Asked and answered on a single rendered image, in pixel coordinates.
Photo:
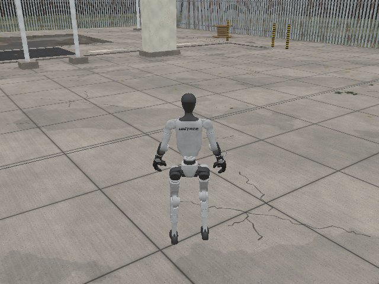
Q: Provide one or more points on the right robot hand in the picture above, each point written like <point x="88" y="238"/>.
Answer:
<point x="223" y="165"/>

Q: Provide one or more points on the left robot hand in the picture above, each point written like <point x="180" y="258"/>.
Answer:
<point x="161" y="163"/>

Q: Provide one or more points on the robot right upper arm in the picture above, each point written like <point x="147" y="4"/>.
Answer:
<point x="207" y="124"/>

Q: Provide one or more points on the robot left foot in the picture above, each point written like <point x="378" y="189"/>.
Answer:
<point x="174" y="239"/>

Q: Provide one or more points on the robot left forearm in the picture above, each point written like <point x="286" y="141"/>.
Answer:
<point x="159" y="154"/>

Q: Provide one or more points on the robot right forearm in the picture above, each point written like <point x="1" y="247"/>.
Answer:
<point x="218" y="154"/>

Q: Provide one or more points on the robot left upper arm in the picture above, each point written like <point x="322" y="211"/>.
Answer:
<point x="167" y="134"/>

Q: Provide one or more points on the right robot shin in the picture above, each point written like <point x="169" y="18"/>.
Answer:
<point x="204" y="212"/>

